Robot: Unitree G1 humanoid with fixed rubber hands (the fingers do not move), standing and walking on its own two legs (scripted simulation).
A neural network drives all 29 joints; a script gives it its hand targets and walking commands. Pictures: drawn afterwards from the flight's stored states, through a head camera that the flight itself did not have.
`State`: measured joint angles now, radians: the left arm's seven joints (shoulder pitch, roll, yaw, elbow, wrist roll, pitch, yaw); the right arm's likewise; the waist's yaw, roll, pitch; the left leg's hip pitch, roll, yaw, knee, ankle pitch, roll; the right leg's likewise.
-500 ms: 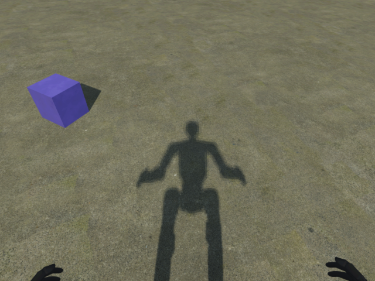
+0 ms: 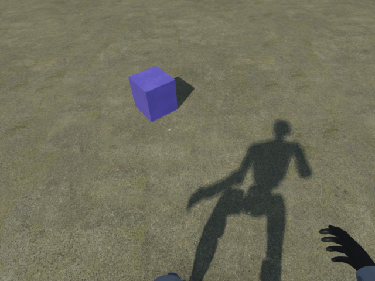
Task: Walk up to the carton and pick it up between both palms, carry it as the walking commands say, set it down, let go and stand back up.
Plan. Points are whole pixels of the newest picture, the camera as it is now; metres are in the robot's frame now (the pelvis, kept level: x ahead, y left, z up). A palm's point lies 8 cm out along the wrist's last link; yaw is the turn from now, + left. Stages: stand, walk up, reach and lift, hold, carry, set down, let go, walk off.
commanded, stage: walk up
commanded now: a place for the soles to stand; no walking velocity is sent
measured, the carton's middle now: (153, 93) +1.54 +0.47 -0.60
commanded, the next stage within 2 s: none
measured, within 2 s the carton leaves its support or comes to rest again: neither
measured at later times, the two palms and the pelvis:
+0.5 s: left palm (98, 160) +0.41 +0.30 +0.00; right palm (353, 212) +0.35 -0.35 -0.08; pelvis +0.27 -0.03 +0.01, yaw +5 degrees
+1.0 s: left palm (92, 152) +0.49 +0.38 -0.07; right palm (270, 96) +0.75 -0.20 -0.03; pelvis +0.51 +0.06 +0.00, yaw +12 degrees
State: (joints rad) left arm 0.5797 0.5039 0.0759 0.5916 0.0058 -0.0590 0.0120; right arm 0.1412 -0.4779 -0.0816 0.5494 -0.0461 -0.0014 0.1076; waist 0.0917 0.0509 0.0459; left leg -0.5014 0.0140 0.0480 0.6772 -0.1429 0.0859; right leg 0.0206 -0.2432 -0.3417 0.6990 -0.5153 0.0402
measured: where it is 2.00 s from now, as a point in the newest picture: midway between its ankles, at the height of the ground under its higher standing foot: (175, 173)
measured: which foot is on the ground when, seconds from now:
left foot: down 0.00-0.46, up 0.48-0.88, down 0.90-1.00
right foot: down 0.00-0.00, up 0.02-0.42, down 0.44-0.90, up 0.92-1.00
